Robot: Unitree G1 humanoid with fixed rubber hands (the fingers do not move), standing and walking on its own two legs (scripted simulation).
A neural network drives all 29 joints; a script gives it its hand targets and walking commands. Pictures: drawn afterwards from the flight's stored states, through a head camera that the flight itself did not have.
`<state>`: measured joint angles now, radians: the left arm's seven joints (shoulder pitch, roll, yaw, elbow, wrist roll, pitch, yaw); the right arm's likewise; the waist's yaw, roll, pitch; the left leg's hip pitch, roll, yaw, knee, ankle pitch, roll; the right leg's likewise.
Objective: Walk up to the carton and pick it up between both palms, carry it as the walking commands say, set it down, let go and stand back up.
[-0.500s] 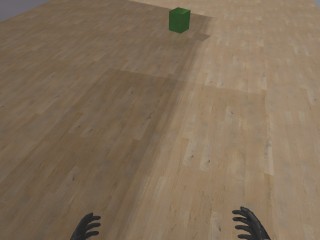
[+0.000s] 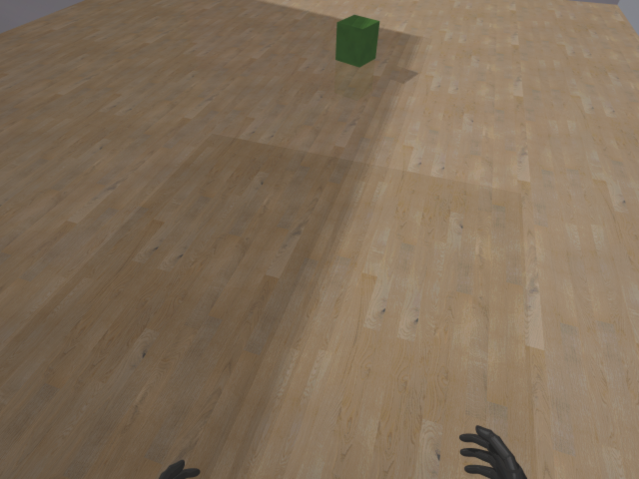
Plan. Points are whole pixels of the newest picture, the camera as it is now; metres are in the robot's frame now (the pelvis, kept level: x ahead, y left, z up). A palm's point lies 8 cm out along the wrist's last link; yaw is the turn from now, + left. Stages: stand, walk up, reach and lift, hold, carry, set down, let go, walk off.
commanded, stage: stand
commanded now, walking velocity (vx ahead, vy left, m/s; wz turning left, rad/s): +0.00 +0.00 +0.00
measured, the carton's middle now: (357, 41) +3.21 -0.37 -0.62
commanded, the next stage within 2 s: walk up in 1.54 s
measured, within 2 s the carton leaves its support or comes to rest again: neither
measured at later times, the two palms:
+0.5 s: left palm out of the picture +0.10 +0.23 -0.11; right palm out of the picture +0.10 -0.22 -0.09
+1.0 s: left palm out of the picture +0.07 +0.23 -0.12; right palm out of the picture +0.06 -0.23 -0.11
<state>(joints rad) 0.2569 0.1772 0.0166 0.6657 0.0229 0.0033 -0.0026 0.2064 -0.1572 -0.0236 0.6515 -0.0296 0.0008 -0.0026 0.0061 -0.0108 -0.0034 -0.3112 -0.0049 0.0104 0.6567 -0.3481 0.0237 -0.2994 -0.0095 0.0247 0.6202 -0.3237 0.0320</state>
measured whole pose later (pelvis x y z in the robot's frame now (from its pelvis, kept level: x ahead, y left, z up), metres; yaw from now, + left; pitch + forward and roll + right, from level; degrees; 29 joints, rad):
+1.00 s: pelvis +0.01 +0.00 +0.01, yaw -1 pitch +0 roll +0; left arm 0.29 0.18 0.05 0.86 0.01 0.00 0.03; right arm 0.29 -0.15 -0.07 0.85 -0.02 -0.01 -0.02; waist 0.00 -0.01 0.01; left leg -0.23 -0.01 0.02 0.54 -0.30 0.03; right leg -0.23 -0.02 0.05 0.52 -0.29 0.03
